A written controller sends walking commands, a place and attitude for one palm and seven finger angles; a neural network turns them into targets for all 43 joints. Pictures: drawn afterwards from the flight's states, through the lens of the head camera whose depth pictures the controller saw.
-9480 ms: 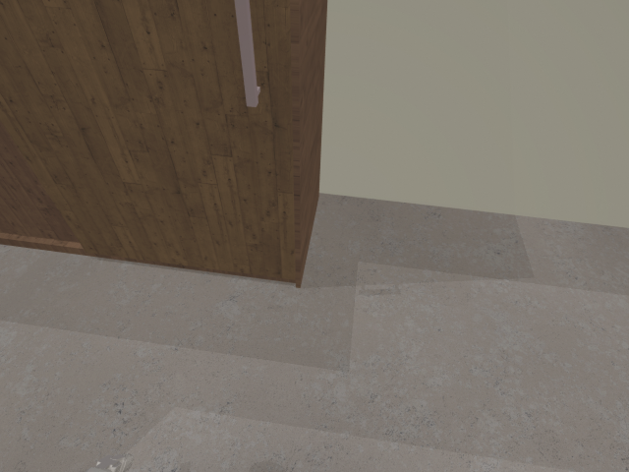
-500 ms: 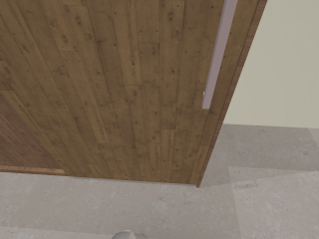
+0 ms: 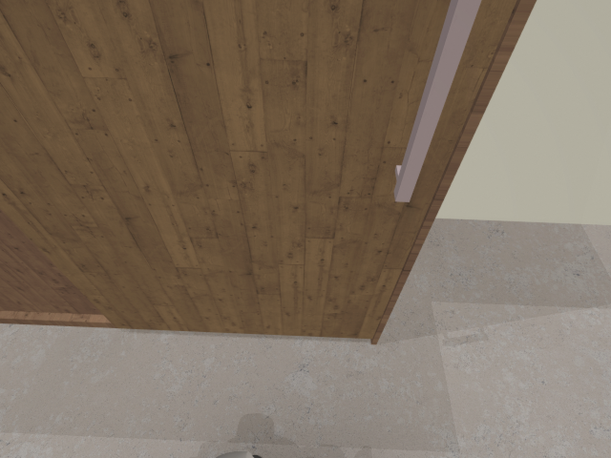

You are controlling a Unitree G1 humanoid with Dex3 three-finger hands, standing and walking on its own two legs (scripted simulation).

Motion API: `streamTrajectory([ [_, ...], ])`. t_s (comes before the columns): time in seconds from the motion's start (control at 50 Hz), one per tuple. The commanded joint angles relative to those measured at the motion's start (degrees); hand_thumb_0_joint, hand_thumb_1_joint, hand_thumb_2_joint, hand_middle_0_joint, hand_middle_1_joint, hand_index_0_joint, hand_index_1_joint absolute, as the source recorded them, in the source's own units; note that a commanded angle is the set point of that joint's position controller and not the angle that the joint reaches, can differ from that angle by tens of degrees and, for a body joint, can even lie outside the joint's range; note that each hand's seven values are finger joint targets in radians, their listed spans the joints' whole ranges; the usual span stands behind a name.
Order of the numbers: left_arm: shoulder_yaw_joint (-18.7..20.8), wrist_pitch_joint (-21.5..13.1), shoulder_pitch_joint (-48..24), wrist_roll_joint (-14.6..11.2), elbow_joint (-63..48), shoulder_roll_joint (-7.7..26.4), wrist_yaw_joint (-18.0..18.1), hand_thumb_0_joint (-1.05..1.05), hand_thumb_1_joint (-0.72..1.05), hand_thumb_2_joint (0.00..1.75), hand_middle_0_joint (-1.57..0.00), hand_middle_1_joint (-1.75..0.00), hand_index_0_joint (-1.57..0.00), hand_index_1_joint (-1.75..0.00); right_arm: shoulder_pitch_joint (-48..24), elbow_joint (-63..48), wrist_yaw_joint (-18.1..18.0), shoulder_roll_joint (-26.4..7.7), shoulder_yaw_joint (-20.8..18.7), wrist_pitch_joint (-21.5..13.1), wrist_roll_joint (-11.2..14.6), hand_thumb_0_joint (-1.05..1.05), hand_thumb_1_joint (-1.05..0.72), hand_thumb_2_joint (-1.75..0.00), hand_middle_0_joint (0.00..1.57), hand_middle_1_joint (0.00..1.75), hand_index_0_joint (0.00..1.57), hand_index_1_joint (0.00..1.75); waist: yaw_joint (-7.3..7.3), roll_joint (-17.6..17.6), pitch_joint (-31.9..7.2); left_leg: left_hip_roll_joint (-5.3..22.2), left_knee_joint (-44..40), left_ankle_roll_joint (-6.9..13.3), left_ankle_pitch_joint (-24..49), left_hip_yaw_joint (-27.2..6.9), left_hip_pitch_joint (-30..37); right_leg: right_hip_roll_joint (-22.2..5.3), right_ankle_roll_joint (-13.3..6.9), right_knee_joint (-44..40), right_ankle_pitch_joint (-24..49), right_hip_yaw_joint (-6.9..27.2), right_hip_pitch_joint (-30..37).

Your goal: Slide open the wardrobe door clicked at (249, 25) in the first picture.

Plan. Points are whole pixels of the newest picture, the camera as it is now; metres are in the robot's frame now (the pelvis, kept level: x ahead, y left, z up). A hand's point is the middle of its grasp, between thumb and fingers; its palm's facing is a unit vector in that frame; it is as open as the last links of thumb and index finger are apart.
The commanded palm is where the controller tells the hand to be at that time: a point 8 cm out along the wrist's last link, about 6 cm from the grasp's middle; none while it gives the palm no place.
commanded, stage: come to a stop and stand still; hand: right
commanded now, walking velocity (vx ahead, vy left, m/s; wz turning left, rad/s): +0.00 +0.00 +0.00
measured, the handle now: (427, 97) +0.52 -0.13 +0.20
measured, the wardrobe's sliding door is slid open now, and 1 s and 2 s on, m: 0.00 0.00 0.00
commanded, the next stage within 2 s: look again from close up in 1.18 s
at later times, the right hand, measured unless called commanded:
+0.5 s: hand out of the picture -0.04 -0.21 -0.17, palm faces +0.00 +0.98 -0.19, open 7.4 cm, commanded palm none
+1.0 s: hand out of the picture -0.04 -0.21 -0.17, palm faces -0.03 +0.98 -0.21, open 7.4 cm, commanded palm none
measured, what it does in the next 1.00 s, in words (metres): steps on the spot: right foot, then left foot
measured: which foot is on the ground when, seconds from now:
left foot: down 0.00-0.06, up 0.08-0.36, down 0.38-1.00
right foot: up 0.00-0.04, down 0.06-1.00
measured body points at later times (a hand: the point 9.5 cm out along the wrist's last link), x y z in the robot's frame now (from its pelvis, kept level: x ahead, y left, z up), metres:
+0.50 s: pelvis -0.03 -0.04 +0.01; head -0.02 -0.03 +0.46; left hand +0.00 +0.19 -0.15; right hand -0.04 -0.26 -0.15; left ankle -0.06 +0.08 -0.73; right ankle -0.01 -0.13 -0.73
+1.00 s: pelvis -0.05 -0.04 +0.00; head -0.05 -0.03 +0.45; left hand -0.07 +0.17 -0.17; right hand -0.04 -0.26 -0.15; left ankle -0.06 +0.08 -0.73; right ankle -0.01 -0.13 -0.73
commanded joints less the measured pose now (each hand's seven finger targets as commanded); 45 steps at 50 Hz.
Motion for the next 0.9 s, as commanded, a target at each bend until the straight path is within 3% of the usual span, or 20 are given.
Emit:
streamTrajectory([
  [0.0,0.13,-1.23,12.26,-0.03,-0.41,1.82,0.00,0.00,0.90,0.90,-0.20,-0.30,-0.20,-0.30,1.19,-3.32,-0.33,-10.15,-2.37,0.48,0.52,0.00,-0.90,-0.90,0.20,0.30,0.20,0.30,2.31,8.35,-7.71,8.85,-6.15,4.35,-6.57,-10.46,-1.97,0.23,-0.48,-20.33,10.88,-1.78,13.30],
  [0.02,0.38,-1.79,12.22,0.20,-1.05,4.53,0.06,0.00,0.90,0.90,-0.20,-0.30,-0.20,-0.30,2.24,-4.06,-0.07,-7.90,-1.75,0.94,1.04,0.00,-0.90,-0.90,0.20,0.30,0.20,0.30,2.35,-1.54,-6.63,4.55,0.48,1.96,-11.73,-7.75,-5.87,-3.92,-1.74,-26.78,8.89,4.33,13.79],
  [0.04,0.99,-2.05,9.29,0.75,-3.09,8.86,0.21,0.00,0.90,0.90,-0.20,-0.30,-0.20,-0.30,3.26,-4.92,0.22,-4.62,-1.30,1.33,1.51,0.00,-0.90,-0.90,0.20,0.30,0.20,0.30,1.76,-15.83,-3.31,-2.04,9.42,-1.38,-17.90,-2.79,-8.48,-15.13,-5.66,-34.58,7.58,17.75,6.75],
  [0.06,1.14,-1.93,4.75,0.82,-4.76,10.67,0.78,0.00,0.90,0.90,-0.20,-0.30,-0.20,-0.30,1.89,-4.69,0.07,-5.53,-1.12,2.02,1.10,0.00,-0.90,-0.90,0.20,0.30,0.20,0.30,2.05,-17.77,-0.90,-3.21,17.95,-1.76,-20.43,-6.54,-5.76,-18.55,-8.64,-38.71,6.30,22.22,-2.11],
  [0.1,0.10,-2.19,-0.93,0.89,-5.16,8.21,1.48,0.00,0.90,0.90,-0.20,-0.30,-0.20,-0.30,4.53,-2.76,0.49,-6.42,-1.50,2.14,0.60,0.00,-0.90,-0.90,0.20,0.30,0.20,0.30,-1.15,-11.64,0.47,-3.36,25.99,-0.99,-16.09,-9.79,-4.99,-14.40,-9.30,-36.35,9.76,15.64,-2.60],
  [0.14,-0.57,-2.71,-1.57,0.55,-4.67,7.17,1.60,0.00,0.90,0.90,-0.20,-0.30,-0.20,-0.30,7.94,-0.56,0.70,-5.94,-1.10,1.56,0.82,0.00,-0.90,-0.90,0.20,0.30,0.20,0.30,-1.76,-8.93,-1.36,-3.46,27.06,-1.62,-13.99,-9.10,-5.10,-11.55,-9.64,-33.87,16.59,10.53,2.60],
  [0.24,-0.43,-2.96,3.72,0.19,-1.39,6.75,1.81,0.00,0.90,0.90,-0.20,-0.30,-0.20,-0.30,7.20,0.41,0.53,-4.41,0.80,0.66,1.15,0.00,-0.90,-0.90,0.20,0.30,0.20,0.30,1.21,-7.93,-4.38,-2.11,12.75,-2.41,-16.53,-6.53,-2.04,-12.63,-11.88,-31.66,27.91,11.07,13.91],
  [0.28,-0.34,-2.99,4.79,0.07,-0.09,7.28,1.69,0.00,0.90,0.90,-0.20,-0.30,-0.20,-0.30,8.96,1.46,0.35,-3.81,1.39,0.24,1.35,0.00,-0.90,-0.90,0.20,0.30,0.20,0.30,1.09,-6.49,-6.49,-2.35,4.23,-2.25,-14.62,-5.92,1.47,-12.56,-11.81,-29.68,32.34,11.38,16.73],
  [0.32,-0.71,-3.33,4.77,-0.56,1.02,6.44,1.60,0.00,0.90,0.90,-0.20,-0.30,-0.20,-0.30,12.50,3.74,0.04,-4.01,1.69,-0.90,1.50,0.00,-0.90,-0.90,0.20,0.30,0.20,0.30,-0.34,-4.11,-7.85,-1.83,-10.23,-2.09,-2.21,-6.07,9.18,-9.73,-8.76,-25.00,36.76,8.85,15.91],
  [0.36,-1.29,-3.60,4.82,-1.22,1.28,3.69,1.19,0.00,0.90,0.90,-0.20,-0.30,-0.20,-0.30,12.30,5.06,-0.47,-6.24,1.92,-1.80,1.56,0.00,-0.90,-0.90,0.20,0.30,0.20,0.30,1.22,0.74,-6.04,4.06,-10.68,0.64,8.88,-12.12,11.89,-5.17,-4.00,-24.76,25.42,5.26,10.96],
  [0.38,-1.56,-3.52,4.63,-1.05,1.68,3.23,0.99,0.00,0.90,0.90,-0.20,-0.30,-0.20,-0.30,11.82,5.11,-0.45,-6.31,2.17,-1.82,1.62,0.00,-0.90,-0.90,0.20,0.30,0.20,0.30,1.38,-0.39,-5.05,4.73,-9.62,1.48,8.90,-12.13,9.70,-4.09,-3.42,-26.05,23.43,5.01,11.91],
  [0.4,-1.65,-3.04,5.16,-0.67,2.47,2.70,0.95,0.00,0.90,0.90,-0.20,-0.30,-0.20,-0.30,10.98,5.57,-0.38,-6.14,1.91,-2.11,1.54,0.00,-0.90,-0.90,0.20,0.30,0.20,0.30,1.62,7.03,-4.69,3.54,-9.94,1.76,6.41,-12.37,8.50,-3.60,-2.97,-25.58,21.12,4.17,11.93],
  [0.42,-1.62,-3.00,4.96,-0.53,2.90,3.39,0.98,0.00,0.90,0.90,-0.20,-0.30,-0.20,-0.30,10.91,5.73,-0.33,-5.23,2.25,-2.13,1.64,0.00,-0.90,-0.90,0.20,0.30,0.20,0.30,1.64,8.10,-2.82,3.47,-10.98,1.72,3.00,-12.64,5.71,-3.58,-3.00,-26.12,19.25,3.86,13.04],
  [0.5,-2.13,-3.39,6.07,-0.53,4.89,3.73,0.92,0.00,0.90,0.90,-0.20,-0.30,-0.20,-0.30,11.55,6.07,-0.41,-4.38,2.42,-1.71,1.68,0.00,-0.90,-0.90,0.20,0.30,0.20,0.30,1.02,2.04,-0.96,1.40,-11.39,0.74,-3.33,-11.04,5.58,-4.58,-3.62,-28.88,17.15,4.94,12.12],
  [0.7,-2.56,-3.38,9.31,-0.45,6.85,1.99,1.23,0.00,0.90,0.90,-0.20,-0.30,-0.20,-0.30,13.65,7.05,-0.54,-3.12,2.48,-1.61,1.84,0.00,-0.90,-0.90,0.20,0.30,0.20,0.30,0.42,-0.05,0.77,0.90,-12.10,0.80,-5.20,-10.71,6.41,-4.69,-3.56,-30.45,12.38,5.17,8.79],
  [0.72,-3.27,-4.58,4.28,-0.27,2.50,4.16,0.51,0.00,0.90,0.90,-0.20,-0.30,-0.20,-0.30,16.67,7.58,-2.43,-4.12,3.28,-3.57,0.39,0.00,-0.90,-0.90,0.20,0.30,0.20,0.30,-1.05,-0.43,2.61,2.64,-10.00,1.41,11.97,-12.21,5.26,-5.21,-2.51,-17.80,23.55,3.02,4.72],
  [0.74,-3.16,-3.72,7.71,-0.09,1.41,1.83,0.06,0.00,0.90,0.90,-0.20,-0.30,-0.20,-0.30,13.83,4.62,-1.83,-6.59,2.75,-3.81,1.42,0.00,-0.90,-0.90,0.20,0.30,0.20,0.30,1.99,-0.64,-0.52,4.08,-12.08,3.20,-8.78,-13.97,3.57,-2.96,-2.64,-19.91,9.48,3.61,5.69],
  [0.76,-2.95,-3.46,9.78,0.32,1.53,2.42,-0.09,0.00,0.90,0.90,-0.20,-0.30,-0.20,-0.30,12.03,3.35,-1.38,-6.06,2.80,-3.69,1.34,0.00,-0.90,-0.90,0.20,0.30,0.20,0.30,2.84,-0.95,-0.59,2.46,-10.84,3.89,-17.56,-13.61,0.81,-2.71,-2.97,-19.85,7.85,3.68,5.37],
  [0.8,-3.06,-3.74,11.55,0.68,1.17,2.25,-0.19,0.00,0.90,0.90,-0.20,-0.30,-0.20,-0.30,12.33,2.46,-0.91,-5.28,2.84,-3.76,1.41,0.00,-0.90,-0.90,0.20,0.30,0.20,0.30,2.57,-7.07,-2.34,0.54,-7.25,4.13,-14.99,-11.33,1.86,-3.15,-3.96,-21.76,8.44,4.91,4.20],
  [0.88,-2.97,-4.10,10.64,0.30,-0.05,3.34,0.26,0.00,0.90,0.90,-0.20,-0.30,-0.20,-0.30,14.14,2.81,-0.59,-3.37,3.14,-3.19,1.44,0.00,-0.90,-0.90,0.20,0.30,0.20,0.30,1.12,-1.22,-1.07,-1.46,-4.88,3.22,-12.63,-10.18,3.86,-4.65,-5.23,-26.17,4.83,7.17,1.29],
])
